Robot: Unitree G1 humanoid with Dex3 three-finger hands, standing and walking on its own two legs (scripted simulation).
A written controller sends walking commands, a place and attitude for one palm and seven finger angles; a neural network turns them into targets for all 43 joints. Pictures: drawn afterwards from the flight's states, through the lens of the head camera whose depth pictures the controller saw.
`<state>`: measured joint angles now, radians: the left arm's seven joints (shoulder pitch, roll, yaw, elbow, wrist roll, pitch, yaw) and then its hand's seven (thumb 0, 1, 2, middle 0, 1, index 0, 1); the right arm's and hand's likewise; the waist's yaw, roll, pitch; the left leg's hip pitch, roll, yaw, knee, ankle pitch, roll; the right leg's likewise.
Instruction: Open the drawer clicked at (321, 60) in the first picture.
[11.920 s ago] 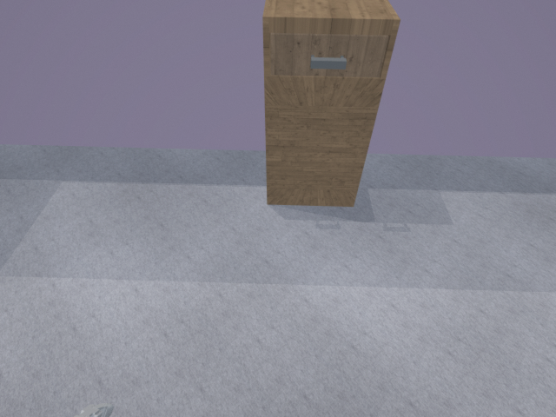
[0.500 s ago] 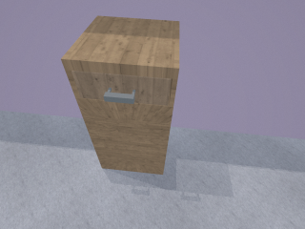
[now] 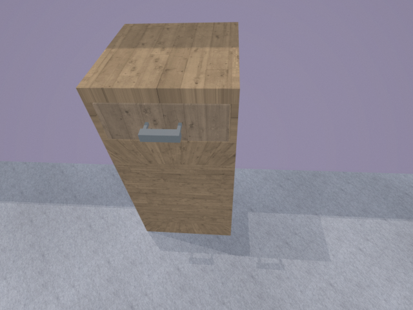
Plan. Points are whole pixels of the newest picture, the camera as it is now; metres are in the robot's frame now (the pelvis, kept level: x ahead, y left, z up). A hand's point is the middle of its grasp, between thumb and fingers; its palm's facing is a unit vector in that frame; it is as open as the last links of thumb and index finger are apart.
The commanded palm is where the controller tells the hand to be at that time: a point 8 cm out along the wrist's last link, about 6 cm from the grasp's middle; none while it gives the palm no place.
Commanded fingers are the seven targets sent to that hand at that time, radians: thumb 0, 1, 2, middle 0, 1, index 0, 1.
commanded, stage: look again from close up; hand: left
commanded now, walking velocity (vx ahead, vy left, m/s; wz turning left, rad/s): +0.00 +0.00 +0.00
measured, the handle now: (161, 130) +0.59 +0.17 -0.01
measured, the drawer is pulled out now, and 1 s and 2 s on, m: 0.00 0.00 0.00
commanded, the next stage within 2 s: shuffle to correct the standing spot in 0.22 s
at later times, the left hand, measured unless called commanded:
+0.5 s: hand out of the picture +0.01 +0.15 -0.17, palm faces +0.06 -0.98 -0.21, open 7.3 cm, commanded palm none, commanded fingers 0.00 0.90 0.90 -0.20 -0.30 -0.20 -0.30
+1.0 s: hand out of the picture +0.06 +0.16 -0.18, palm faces +0.08 -0.98 -0.21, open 7.3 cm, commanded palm none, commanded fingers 0.00 0.90 0.90 -0.20 -0.30 -0.20 -0.30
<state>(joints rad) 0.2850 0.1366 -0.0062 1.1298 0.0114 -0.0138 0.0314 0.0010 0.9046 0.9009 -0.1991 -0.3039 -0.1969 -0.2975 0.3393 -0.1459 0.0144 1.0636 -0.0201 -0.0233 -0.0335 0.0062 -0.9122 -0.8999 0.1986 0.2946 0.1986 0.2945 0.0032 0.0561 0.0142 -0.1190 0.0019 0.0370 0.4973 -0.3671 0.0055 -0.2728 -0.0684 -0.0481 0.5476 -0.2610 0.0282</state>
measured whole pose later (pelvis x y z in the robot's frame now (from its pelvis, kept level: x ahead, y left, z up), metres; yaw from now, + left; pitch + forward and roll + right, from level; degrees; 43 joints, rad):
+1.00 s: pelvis +0.05 -0.01 +0.00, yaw +0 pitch -1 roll +1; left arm 0.26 0.14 0.03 1.08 0.01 0.02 0.04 0.01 0.93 0.90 -0.20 -0.30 -0.20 -0.30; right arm 0.29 -0.12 -0.01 1.11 -0.02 -0.01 -0.06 0.03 -0.94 -0.90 0.20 0.29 0.20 0.29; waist 0.02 -0.01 0.05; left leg -0.18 0.02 0.08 0.54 -0.35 0.00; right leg -0.22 -0.05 -0.08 0.59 -0.35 -0.01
